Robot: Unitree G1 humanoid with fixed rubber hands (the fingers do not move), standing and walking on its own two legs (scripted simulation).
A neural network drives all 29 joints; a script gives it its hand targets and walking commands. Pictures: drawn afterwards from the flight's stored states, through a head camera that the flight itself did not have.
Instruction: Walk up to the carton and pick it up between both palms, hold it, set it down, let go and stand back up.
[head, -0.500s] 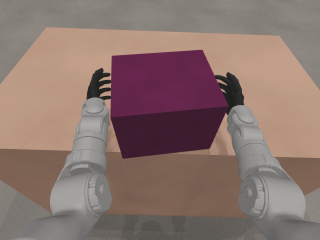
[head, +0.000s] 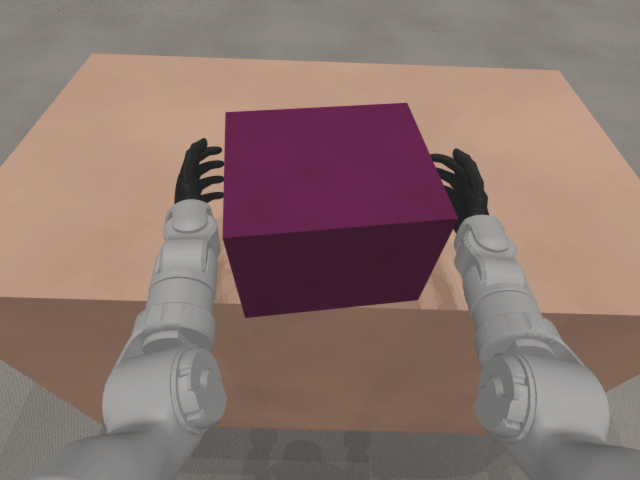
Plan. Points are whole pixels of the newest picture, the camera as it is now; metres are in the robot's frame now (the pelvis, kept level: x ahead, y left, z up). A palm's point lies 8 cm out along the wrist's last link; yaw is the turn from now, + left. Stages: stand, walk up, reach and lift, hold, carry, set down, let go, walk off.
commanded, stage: set down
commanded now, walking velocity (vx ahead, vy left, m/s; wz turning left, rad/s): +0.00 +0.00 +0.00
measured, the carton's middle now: (326, 210) +0.47 +0.02 +0.06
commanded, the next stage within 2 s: none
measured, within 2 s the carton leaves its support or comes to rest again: neither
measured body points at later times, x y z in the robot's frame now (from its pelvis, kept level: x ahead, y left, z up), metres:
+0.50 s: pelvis +0.00 +0.00 +0.00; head +0.04 +0.01 +0.45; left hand +0.44 +0.20 +0.11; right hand +0.44 -0.16 +0.10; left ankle +0.02 +0.10 -0.75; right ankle -0.02 -0.11 -0.75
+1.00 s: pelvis +0.00 +0.00 +0.00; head +0.05 +0.02 +0.45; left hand +0.44 +0.20 +0.10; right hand +0.44 -0.16 +0.10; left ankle +0.02 +0.10 -0.75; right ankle -0.02 -0.11 -0.75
